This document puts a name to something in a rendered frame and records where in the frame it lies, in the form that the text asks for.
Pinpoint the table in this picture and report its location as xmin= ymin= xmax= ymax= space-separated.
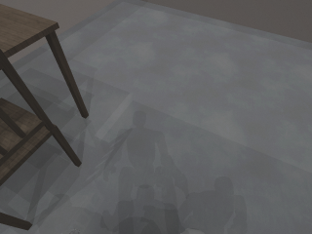
xmin=0 ymin=4 xmax=89 ymax=119

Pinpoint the chair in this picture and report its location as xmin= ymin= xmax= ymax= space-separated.
xmin=0 ymin=49 xmax=82 ymax=231

